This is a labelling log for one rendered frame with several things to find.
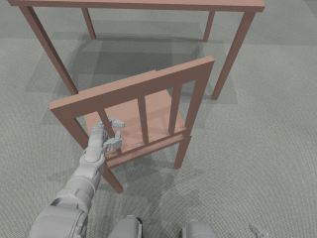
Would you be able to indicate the left robot thigh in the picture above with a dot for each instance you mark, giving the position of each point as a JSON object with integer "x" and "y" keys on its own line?
{"x": 127, "y": 228}

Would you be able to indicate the robot left hand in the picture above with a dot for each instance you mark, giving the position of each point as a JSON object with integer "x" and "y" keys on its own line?
{"x": 99, "y": 136}

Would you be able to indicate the table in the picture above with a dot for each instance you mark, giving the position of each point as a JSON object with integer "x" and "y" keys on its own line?
{"x": 249, "y": 7}

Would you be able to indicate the robot right hand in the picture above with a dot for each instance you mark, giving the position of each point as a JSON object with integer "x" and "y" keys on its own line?
{"x": 259, "y": 232}

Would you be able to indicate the left robot forearm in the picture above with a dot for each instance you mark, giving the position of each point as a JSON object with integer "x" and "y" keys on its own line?
{"x": 82, "y": 185}

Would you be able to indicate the robot left upper arm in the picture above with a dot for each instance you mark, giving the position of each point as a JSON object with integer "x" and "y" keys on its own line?
{"x": 61, "y": 222}

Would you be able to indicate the chair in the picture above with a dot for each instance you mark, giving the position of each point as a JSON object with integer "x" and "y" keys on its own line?
{"x": 151, "y": 116}

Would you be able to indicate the left robot shin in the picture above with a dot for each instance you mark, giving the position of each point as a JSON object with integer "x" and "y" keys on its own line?
{"x": 131, "y": 216}

